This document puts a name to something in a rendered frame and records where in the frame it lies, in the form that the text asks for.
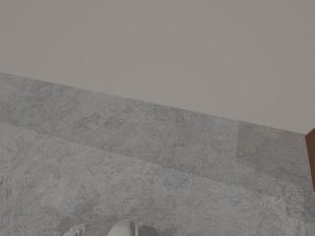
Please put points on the robot left thigh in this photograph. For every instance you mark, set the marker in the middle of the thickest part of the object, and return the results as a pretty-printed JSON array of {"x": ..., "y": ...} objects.
[{"x": 124, "y": 228}]

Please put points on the robot left hand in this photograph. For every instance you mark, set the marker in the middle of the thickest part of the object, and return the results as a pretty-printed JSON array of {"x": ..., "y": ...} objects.
[{"x": 77, "y": 230}]

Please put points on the cupboard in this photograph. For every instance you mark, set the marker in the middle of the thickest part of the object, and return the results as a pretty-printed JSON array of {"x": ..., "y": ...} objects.
[{"x": 310, "y": 144}]

